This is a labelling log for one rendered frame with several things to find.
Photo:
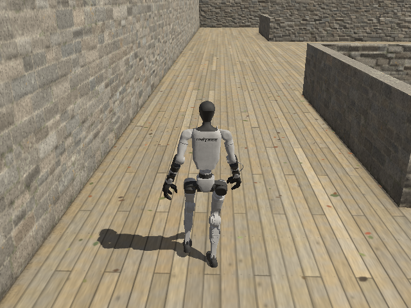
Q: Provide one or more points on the left robot upper arm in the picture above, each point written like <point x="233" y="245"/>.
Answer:
<point x="182" y="146"/>

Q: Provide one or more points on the robot left thigh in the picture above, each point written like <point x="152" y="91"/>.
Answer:
<point x="190" y="187"/>

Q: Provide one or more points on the right robot upper arm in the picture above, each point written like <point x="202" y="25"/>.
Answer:
<point x="229" y="146"/>

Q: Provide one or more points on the right robot shin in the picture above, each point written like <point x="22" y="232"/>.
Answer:
<point x="214" y="235"/>

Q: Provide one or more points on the robot right forearm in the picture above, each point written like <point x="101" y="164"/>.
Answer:
<point x="235" y="169"/>

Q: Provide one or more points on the robot left hand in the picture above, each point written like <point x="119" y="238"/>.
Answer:
<point x="166" y="190"/>

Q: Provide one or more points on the robot right hand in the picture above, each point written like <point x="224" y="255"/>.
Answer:
<point x="232" y="180"/>

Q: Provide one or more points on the robot left forearm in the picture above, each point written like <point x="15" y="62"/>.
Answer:
<point x="173" y="171"/>

